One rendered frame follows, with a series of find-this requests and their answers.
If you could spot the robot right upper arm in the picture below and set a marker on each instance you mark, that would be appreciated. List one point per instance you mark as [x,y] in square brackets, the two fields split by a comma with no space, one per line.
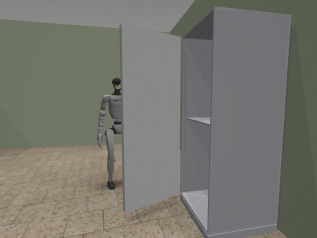
[104,100]

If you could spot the fridge door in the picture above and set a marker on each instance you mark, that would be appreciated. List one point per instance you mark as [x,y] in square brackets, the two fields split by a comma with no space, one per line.
[150,81]

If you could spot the right robot foot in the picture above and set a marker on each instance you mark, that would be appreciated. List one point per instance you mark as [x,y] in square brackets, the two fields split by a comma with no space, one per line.
[111,185]

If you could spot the robot right forearm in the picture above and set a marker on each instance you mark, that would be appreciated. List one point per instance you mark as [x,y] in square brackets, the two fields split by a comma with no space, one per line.
[100,123]

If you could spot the right robot hand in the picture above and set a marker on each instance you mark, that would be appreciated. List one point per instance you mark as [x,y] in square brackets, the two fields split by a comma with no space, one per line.
[99,137]

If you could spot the robot right thigh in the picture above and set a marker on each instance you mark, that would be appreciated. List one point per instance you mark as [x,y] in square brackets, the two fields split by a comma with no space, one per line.
[110,143]

